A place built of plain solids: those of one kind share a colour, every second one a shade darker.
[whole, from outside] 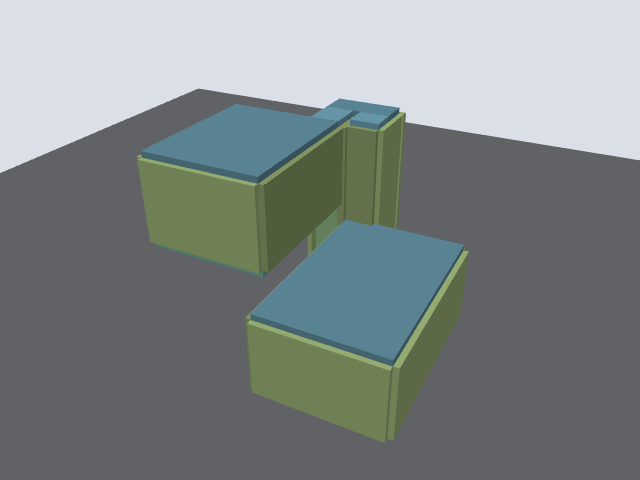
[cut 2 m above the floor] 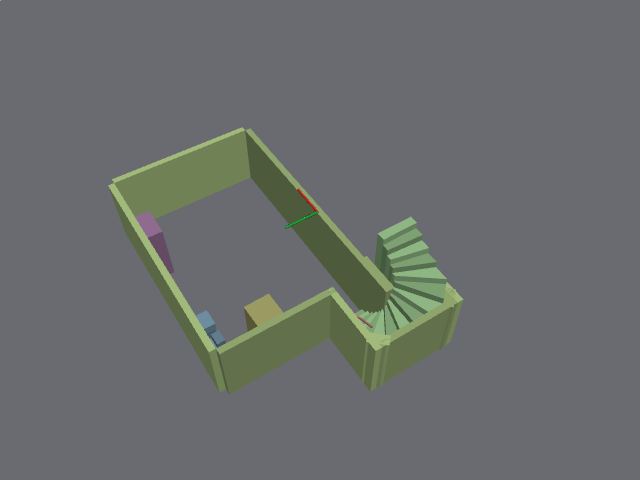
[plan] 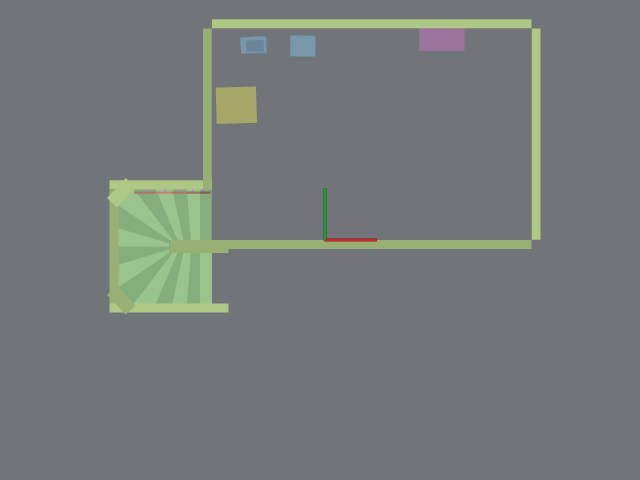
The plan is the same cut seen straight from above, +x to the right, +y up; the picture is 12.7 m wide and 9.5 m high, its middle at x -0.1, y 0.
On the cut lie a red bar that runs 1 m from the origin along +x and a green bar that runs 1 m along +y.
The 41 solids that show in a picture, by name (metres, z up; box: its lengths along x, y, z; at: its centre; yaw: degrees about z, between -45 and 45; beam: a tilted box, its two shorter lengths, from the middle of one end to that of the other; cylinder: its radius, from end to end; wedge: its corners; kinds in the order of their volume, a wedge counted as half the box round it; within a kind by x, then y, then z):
{
 "wall_1": {"box": [0.18, 2.26, 6.17], "at": [-4.18, -0.13, 3.03]},
 "wall_2": {"box": [0.27, 0.54, 6.42], "at": [-4.03, -1.19, 2.91], "yaw": 43.3},
 "wall_3": {"box": [0.27, 0.54, 6.42], "at": [-4.03, 0.93, 2.91], "yaw": -43.3},
 "wall_4": {"box": [2.03, 0.18, 6.17], "at": [-3.25, 1.09, 3.03]},
 "wall_5": {"box": [2.35, 0.18, 6.17], "at": [-3.09, -1.35, 3.03]},
 "wall_6": {"box": [1.17, 0.26, 6.42], "at": [-2.5, -0.13, 2.91]},
 "wall_7": {"box": [0.18, 3.19, 2.58], "at": [-2.33, 2.6, 1.24]},
 "wall_8": {"box": [0.18, 1.0, 3.58], "at": [-2.15, 0.5, 4.33]},
 "wall_9": {"box": [4.86, 0.18, 2.72], "at": [0.52, -0.17, 4.76]},
 "wall_10": {"box": [6.33, 0.18, 2.58], "at": [0.92, -0.09, 1.24]},
 "wall_11": {"box": [6.33, 0.18, 2.58], "at": [0.92, 4.28, 1.24]},
 "wall_12": {"box": [0.18, 3.93, 2.72], "at": [3.04, -2.22, 4.76]},
 "wall_13": {"box": [0.18, 4.19, 2.58], "at": [4.18, 2.1, 1.24]},
 "roof_1": {"box": [1.0, 2.26, 0.2], "at": [-3.59, -0.13, 6.22]},
 "roof_2": {"box": [0.85, 1.0, 0.2], "at": [-2.66, 0.5, 6.22]},
 "roof_3": {"box": [1.17, 1.0, 0.2], "at": [-2.5, -0.76, 6.22]},
 "roof_4": {"box": [4.86, 3.93, 0.2], "at": [0.52, -2.22, 6.22]},
 "roof_5": {"box": [6.33, 4.19, 0.2], "at": [0.92, 2.1, 2.63]},
 "tread_1": {"wedge": [[-4.09, -0.94, -0.05], [-4.09, -0.94, 2.2], [-3.78, -1.26, -0.05], [-3.78, -1.26, 2.2], [-3.09, -0.25, -0.05], [-3.09, -0.25, 2.2], [-3.01, -0.26, -0.05], [-3.01, -0.26, 2.2]]},
 "tread_2": {"wedge": [[-4.09, -0.94, -0.05], [-4.09, -0.94, 2.0], [-4.09, -0.49, -0.05], [-4.09, -0.49, 2.0], [-3.09, -0.26, -0.05], [-3.09, -0.26, 2.0], [-3.09, -0.19, -0.05], [-3.09, -0.19, 2.0]]},
 "tread_3": {"wedge": [[-4.09, -0.49, -0.05], [-4.09, -0.49, 1.8], [-4.09, -0.13, -0.05], [-4.09, -0.13, 1.8], [-3.09, -0.19, -0.05], [-3.09, -0.19, 1.8], [-3.09, -0.13, -0.05], [-3.09, -0.13, 1.8]]},
 "tread_4": {"wedge": [[-4.09, -0.13, -0.05], [-4.09, -0.13, 1.6], [-4.09, 0.23, -0.05], [-4.09, 0.23, 1.6], [-3.09, -0.13, -0.05], [-3.09, -0.13, 1.6], [-3.09, -0.07, -0.05], [-3.09, -0.07, 1.6]]},
 "tread_5": {"wedge": [[-4.09, 0.23, -0.05], [-4.09, 0.23, 1.4], [-4.09, 0.68, -0.05], [-4.09, 0.68, 1.4], [-3.09, -0.07, -0.05], [-3.09, -0.07, 1.4], [-3.09, 0.0, -0.05], [-3.09, 0.0, 1.4]]},
 "tread_6": {"wedge": [[-4.09, 0.68, -0.05], [-4.09, 0.68, 1.2], [-3.78, 1.0, -0.05], [-3.78, 1.0, 1.2], [-3.09, 0.0, -0.05], [-3.09, 0.0, 1.2], [-3.01, 0.0, -0.05], [-3.01, 0.0, 1.2]]},
 "tread_7": {"wedge": [[-3.79, 1.0, -0.05], [-3.79, 1.0, 1.0], [-3.35, 1.0, -0.05], [-3.35, 1.0, 1.0], [-3.02, 0.0, -0.05], [-3.02, 0.0, 1.0], [-2.92, 0.0, -0.05], [-2.92, 0.0, 1.0]]},
 "tread_8": {"wedge": [[-3.78, -1.26, -0.05], [-3.78, -1.26, 2.4], [-3.35, -1.26, -0.05], [-3.35, -1.26, 2.4], [-3.02, -0.26, -0.05], [-3.02, -0.26, 2.4], [-2.92, -0.26, -0.05], [-2.92, -0.26, 2.4]]},
 "tread_9": {"wedge": [[-3.35, -1.26, -0.05], [-3.35, -1.26, 2.6], [-3.02, -1.26, -0.05], [-3.02, -1.26, 2.6], [-2.92, -0.26, -0.05], [-2.92, -0.26, 2.6], [-2.8, -0.26, -0.05], [-2.8, -0.26, 2.6]]},
 "tread_10": {"wedge": [[-3.35, 1.0, -0.05], [-3.35, 1.0, 0.8], [-3.02, 1.0, -0.05], [-3.02, 1.0, 0.8], [-2.92, 0.0, -0.05], [-2.92, 0.0, 0.8], [-2.81, 0.0, -0.05], [-2.81, 0.0, 0.8]]},
 "tread_11": {"wedge": [[-3.03, 1.0, -0.05], [-3.03, 1.0, 0.6], [-2.81, 0.0, -0.05], [-2.81, 0.0, 0.6], [-2.73, 1.0, -0.05], [-2.73, 1.0, 0.6], [-2.66, 0.0, -0.05], [-2.66, 0.0, 0.6]]},
 "tread_12": {"wedge": [[-3.02, -1.26, -0.05], [-3.02, -1.26, 2.8], [-2.81, -0.26, -0.05], [-2.81, -0.26, 2.8], [-2.73, -1.26, -0.05], [-2.73, -1.26, 2.8], [-2.65, -0.26, -0.05], [-2.65, -0.26, 2.8]]},
 "tread_13": {"wedge": [[-2.74, 1.0, -0.05], [-2.74, 1.0, 0.4], [-2.66, 0.0, -0.05], [-2.66, 0.0, 0.4], [-2.47, 0.0, -0.05], [-2.47, 0.0, 0.4], [-2.47, 1.0, -0.05], [-2.47, 1.0, 0.4]]},
 "tread_14": {"wedge": [[-2.73, -1.26, -0.05], [-2.73, -1.26, 3.0], [-2.66, -0.26, -0.05], [-2.66, -0.26, 3.0], [-2.47, -1.26, -0.05], [-2.47, -1.26, 3.0], [-2.47, -0.26, -0.05], [-2.47, -0.26, 3.0]]},
 "tread_15": {"wedge": [[-2.48, 0.0, -0.05], [-2.48, 0.0, 0.2], [-2.48, 1.0, -0.05], [-2.48, 1.0, 0.2], [-2.24, 0.0, -0.05], [-2.24, 0.0, 0.2], [-2.24, 1.0, -0.05], [-2.24, 1.0, 0.2]]},
 "tread_16": {"wedge": [[-2.47, -1.26, -0.05], [-2.47, -1.26, 3.2], [-2.47, -0.26, -0.05], [-2.47, -0.26, 3.2], [-2.24, -1.26, -0.05], [-2.24, -1.26, 3.2], [-2.24, -0.26, -0.05], [-2.24, -0.26, 3.2]]},
 "floor_1": {"box": [5.19, 3.93, 0.23], "at": [0.35, -2.22, 3.29]},
 "cage_trolley_1": {"box": [0.8, 0.72, 1.71], "at": [-1.76, 2.67, 0.81], "yaw": 1.6},
 "lockers_1": {"box": [0.9, 0.45, 1.85], "at": [2.31, 3.96, 0.88]},
 "carton_1": {"box": [0.5, 0.32, 0.37], "at": [-1.42, 3.86, 0.56], "yaw": 3.6},
 "carton_2": {"box": [0.35, 0.23, 0.26], "at": [-1.39, 3.84, 0.87], "yaw": 1.4},
 "carton_3": {"box": [0.5, 0.41, 0.27], "at": [-0.44, 3.84, 0.4], "yaw": -0.2},
 "guard_rail_1": {"wedge": [[-3.77, 0.92, 2.13], [-3.77, 0.92, 2.17], [-3.77, 0.96, 2.13], [-3.77, 0.96, 2.17], [-3.35, 0.92, 1.93], [-3.35, 0.92, 1.98], [-3.35, 0.96, 1.93], [-3.35, 0.96, 1.98]]}
}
